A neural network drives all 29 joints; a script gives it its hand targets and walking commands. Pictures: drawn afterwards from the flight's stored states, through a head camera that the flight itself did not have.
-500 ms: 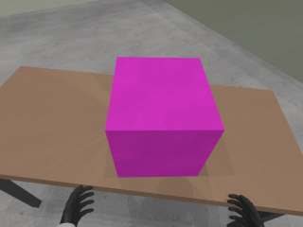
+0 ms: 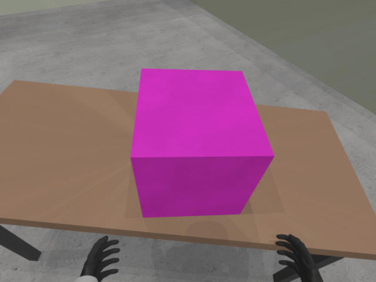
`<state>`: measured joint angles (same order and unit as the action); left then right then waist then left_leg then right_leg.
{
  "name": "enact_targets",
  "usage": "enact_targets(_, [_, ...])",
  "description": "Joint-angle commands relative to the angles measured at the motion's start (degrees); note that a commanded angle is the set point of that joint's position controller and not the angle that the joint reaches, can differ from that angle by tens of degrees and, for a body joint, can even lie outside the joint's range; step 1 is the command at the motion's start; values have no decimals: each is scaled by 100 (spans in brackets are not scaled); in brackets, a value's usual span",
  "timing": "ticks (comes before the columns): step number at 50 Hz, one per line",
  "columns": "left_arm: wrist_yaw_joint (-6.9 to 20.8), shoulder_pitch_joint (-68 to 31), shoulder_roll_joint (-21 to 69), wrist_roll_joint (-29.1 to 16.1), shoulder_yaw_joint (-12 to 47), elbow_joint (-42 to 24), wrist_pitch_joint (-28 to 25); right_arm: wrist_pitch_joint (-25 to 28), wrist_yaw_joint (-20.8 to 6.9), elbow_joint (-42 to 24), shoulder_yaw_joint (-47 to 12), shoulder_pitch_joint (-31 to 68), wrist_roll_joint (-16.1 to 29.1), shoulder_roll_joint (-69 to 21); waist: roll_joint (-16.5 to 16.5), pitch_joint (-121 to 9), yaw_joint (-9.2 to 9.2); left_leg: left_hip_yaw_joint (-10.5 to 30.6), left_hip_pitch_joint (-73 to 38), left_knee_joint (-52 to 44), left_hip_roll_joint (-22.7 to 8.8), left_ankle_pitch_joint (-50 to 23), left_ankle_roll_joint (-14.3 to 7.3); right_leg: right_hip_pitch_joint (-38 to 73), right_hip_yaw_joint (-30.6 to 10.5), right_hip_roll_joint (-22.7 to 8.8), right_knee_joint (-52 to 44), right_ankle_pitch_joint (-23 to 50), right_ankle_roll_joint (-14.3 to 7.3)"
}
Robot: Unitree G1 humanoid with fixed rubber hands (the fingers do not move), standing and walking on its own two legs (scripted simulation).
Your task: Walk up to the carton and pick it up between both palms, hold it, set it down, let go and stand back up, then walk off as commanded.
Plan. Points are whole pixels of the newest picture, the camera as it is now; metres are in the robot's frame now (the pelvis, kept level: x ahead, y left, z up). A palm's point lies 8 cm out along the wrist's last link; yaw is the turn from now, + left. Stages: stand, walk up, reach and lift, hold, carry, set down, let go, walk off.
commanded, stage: set down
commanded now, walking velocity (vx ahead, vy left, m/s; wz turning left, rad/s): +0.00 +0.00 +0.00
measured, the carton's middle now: (192, 144) +0.45 +0.02 +0.01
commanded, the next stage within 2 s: let go in 0.14 s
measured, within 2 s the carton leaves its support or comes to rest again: neither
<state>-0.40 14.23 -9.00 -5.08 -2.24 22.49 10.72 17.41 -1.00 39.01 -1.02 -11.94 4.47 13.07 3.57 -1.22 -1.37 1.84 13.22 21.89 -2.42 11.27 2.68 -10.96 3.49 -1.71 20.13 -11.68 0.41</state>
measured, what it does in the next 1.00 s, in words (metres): stands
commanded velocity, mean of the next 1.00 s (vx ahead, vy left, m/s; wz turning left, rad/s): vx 0.00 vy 0.00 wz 0.00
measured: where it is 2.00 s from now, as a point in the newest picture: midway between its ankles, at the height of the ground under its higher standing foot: outside the picture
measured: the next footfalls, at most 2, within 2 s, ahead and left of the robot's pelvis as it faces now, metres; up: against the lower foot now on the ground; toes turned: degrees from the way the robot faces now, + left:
none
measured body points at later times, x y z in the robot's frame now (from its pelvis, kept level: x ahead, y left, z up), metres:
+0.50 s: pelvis -0.01 +0.00 +0.00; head +0.00 +0.03 +0.45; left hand +0.16 +0.22 -0.09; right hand +0.18 -0.23 -0.06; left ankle +0.00 +0.14 -0.75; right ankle -0.02 -0.13 -0.75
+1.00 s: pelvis +0.00 +0.01 -0.01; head -0.01 +0.03 +0.44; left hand +0.10 +0.29 -0.13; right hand +0.18 -0.23 -0.06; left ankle +0.00 +0.14 -0.75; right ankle -0.02 -0.13 -0.75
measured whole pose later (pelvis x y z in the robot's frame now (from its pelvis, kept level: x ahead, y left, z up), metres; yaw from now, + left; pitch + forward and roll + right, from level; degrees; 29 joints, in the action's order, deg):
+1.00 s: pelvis +0.00 +0.01 -0.01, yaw +0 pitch -1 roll -1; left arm 1.4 13.9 -17.3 -2.8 -2.3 43.8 0.7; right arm 6.8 -0.8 31.1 0.3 -13.0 -1.1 14.9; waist 1.6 -0.7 -1.3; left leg 2.0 13.7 30.3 -2.3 15.9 1.5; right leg -10.3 3.5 -2.0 26.1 -15.0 0.7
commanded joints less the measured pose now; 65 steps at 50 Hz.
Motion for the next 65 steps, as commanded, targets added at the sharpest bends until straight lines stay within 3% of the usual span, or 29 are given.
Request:
enact_targets(1, [-24,-668,-956,729,86,-733,-194,-382,138,330,443,394,-352,-69,-916,355,394,-656,-880,-290,370,-129,-52,422,-109,208,-264,-93,-123])
enact_targets(18, [-56,-726,-908,742,211,-710,-69,-568,66,356,574,482,-403,70,-949,324,401,-601,-931,-292,348,-142,-110,494,-72,249,-210,-182,-218])
enact_targets(31, [-70,-827,-1061,740,151,-602,-256,-686,51,277,578,577,-475,244,-971,350,328,-484,-1002,-215,299,-140,-141,500,-93,159,-214,-280,-264])
enact_targets(32, [-122,-206,-1714,853,-499,108,-715,-958,206,0,647,-95,-971,1810,-744,-262,-192,189,-151,260,-316,-1422,-331,662,-298,-332,434,340,-174])
enact_targets(33, [-103,-18,-1861,845,-498,332,-901,-1081,243,-137,654,106,-904,1763,-491,-298,-153,99,-66,429,-292,-1344,-352,627,-328,-340,366,406,-125])
enact_targets(36, [21,-230,-1758,896,-447,638,-1102,-1285,231,-542,608,169,-852,1659,-983,356,-45,18,438,316,-146,26,-384,20,-466,-362,126,-632,-123])
enact_targets(38, [90,-384,-1826,939,-422,824,-1141,-1349,204,-659,616,93,-830,1735,-817,710,26,4,572,295,-80,706,-438,-374,-615,-370,-103,-1286,-137])
enact_targets(40, [124,-453,-1933,941,-407,1013,-1182,-1371,189,-722,625,-49,-827,1776,-667,765,72,32,543,306,-62,942,-464,-550,-675,-368,-188,-1644,-160])
enact_targets(43, [161,-473,-1999,919,-385,1266,-1235,-1363,169,-761,621,-167,-808,1775,-683,681,77,101,484,301,-78,900,-483,-498,-702,-375,-156,-1622,-199])
enact_targets(50, [177,-351,-2123,850,-358,1733,-1292,-1367,182,-870,621,-99,-718,1824,-1056,244,22,251,272,333,-232,-293,-493,80,-570,-363,224,-134,-210])
enact_targets(53, [168,-311,-2164,839,-365,1882,-1296,-1388,203,-906,615,-89,-699,1826,-1098,171,19,243,231,352,-247,-453,-483,193,-564,-375,274,203,-217])
enact_targets(65, [162,-341,-2221,815,-346,2194,-1344,-1423,220,-847,605,-103,-686,1840,-1121,291,67,285,253,287,-277,-105,-509,52,-628,-421,153,-55,-249])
